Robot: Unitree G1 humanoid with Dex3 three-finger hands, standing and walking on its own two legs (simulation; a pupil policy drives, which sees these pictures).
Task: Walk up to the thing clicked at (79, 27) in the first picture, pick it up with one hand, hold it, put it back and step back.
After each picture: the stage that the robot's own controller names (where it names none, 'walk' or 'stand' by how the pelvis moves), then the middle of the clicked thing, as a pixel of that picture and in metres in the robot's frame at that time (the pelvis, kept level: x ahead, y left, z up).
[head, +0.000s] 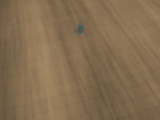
stand; (80, 28) +1.46 +0.08 -0.72
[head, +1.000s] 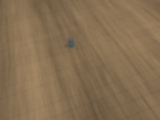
walk; (70, 42) +1.32 +0.28 -0.71
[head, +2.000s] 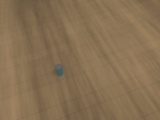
walk; (59, 70) +0.82 +0.31 -0.72
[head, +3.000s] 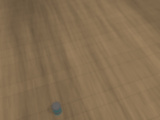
walk; (57, 108) +0.46 +0.22 -0.69
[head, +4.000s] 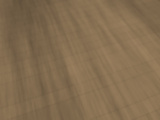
stand; out of the picture +0.28 +0.19 -0.71
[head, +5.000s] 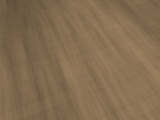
stand; out of the picture +0.26 +0.20 -0.72
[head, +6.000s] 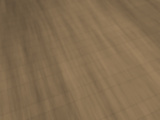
stand; out of the picture +0.25 +0.20 -0.73
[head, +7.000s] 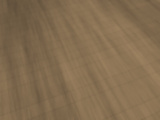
stand; out of the picture +0.25 +0.20 -0.73
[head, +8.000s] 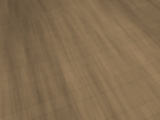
stand; out of the picture +0.24 +0.20 -0.73
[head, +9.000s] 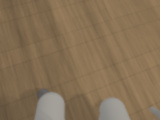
go down; (44, 95) +0.29 +0.20 -0.50
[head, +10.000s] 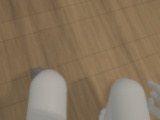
go down; (40, 76) +0.33 +0.23 -0.32
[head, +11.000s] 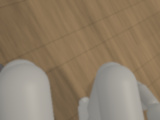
close in; out of the picture +0.30 +0.26 -0.23
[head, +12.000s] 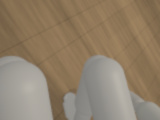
close; out of the picture +0.30 +0.26 -0.20
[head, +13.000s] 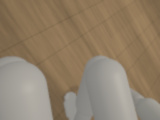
lift; out of the picture +0.31 +0.27 -0.20
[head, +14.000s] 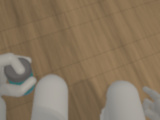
lift; (21, 77) +0.29 +0.23 -0.03
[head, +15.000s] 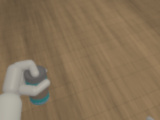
hold; (37, 85) +0.30 +0.17 +0.02
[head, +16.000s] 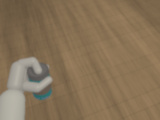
hold; (40, 81) +0.32 +0.17 +0.01
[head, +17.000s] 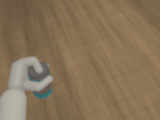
hold; (40, 80) +0.32 +0.17 +0.01
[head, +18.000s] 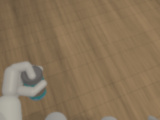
crouch; (34, 83) +0.32 +0.18 -0.06
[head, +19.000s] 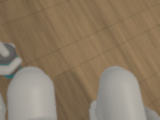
lower; (8, 62) +0.36 +0.25 -0.13
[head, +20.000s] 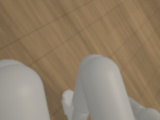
lower; out of the picture +0.34 +0.27 -0.21
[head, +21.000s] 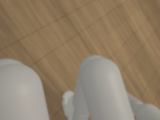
lower; out of the picture +0.33 +0.27 -0.21
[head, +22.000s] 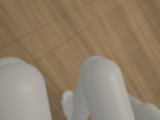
lower; out of the picture +0.33 +0.28 -0.21
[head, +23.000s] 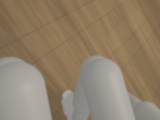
lower; out of the picture +0.32 +0.28 -0.21
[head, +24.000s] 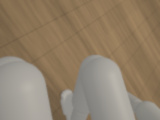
withdraw; out of the picture +0.31 +0.26 -0.22
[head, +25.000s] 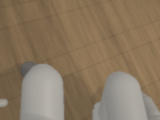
walk; (30, 71) +0.33 +0.23 -0.29
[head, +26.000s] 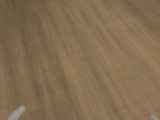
stand; out of the picture +0.26 +0.18 -0.65
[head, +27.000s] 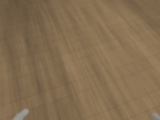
stand; out of the picture +0.29 +0.19 -0.66
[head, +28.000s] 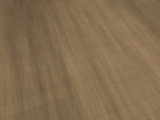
stand; out of the picture +0.28 +0.18 -0.69
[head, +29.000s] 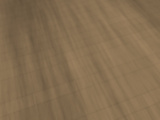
walk; out of the picture +0.30 +0.18 -0.72
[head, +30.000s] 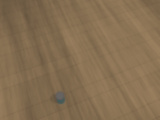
walk; (60, 97) +0.45 +0.16 -0.71
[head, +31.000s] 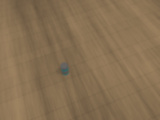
walk; (64, 69) +0.75 +0.23 -0.70
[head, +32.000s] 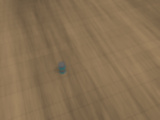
stand; (62, 67) +0.90 +0.22 -0.72
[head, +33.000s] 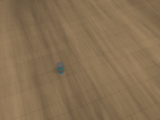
stand; (60, 68) +0.89 +0.24 -0.72
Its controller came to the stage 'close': yes
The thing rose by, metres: 0.71
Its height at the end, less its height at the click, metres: +0.00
